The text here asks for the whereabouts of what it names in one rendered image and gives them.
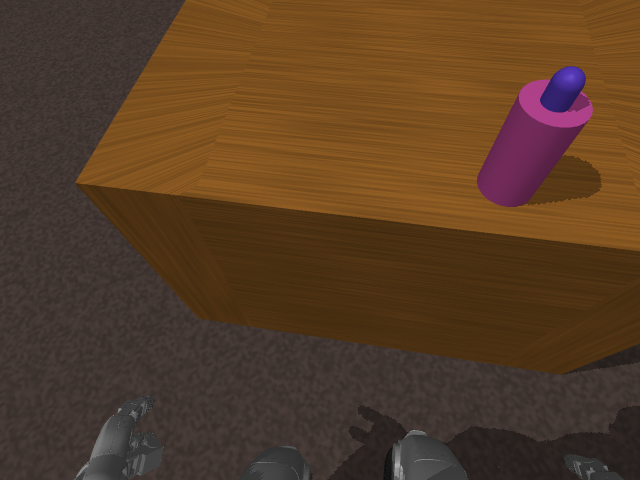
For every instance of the left robot hand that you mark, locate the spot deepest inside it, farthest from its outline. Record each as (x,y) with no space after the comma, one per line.
(140,450)

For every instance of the right robot hand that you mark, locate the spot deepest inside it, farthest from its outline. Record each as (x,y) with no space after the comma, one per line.
(589,469)

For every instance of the bottle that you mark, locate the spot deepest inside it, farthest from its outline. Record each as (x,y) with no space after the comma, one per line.
(544,120)

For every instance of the left robot arm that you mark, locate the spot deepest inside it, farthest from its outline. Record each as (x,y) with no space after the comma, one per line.
(104,467)

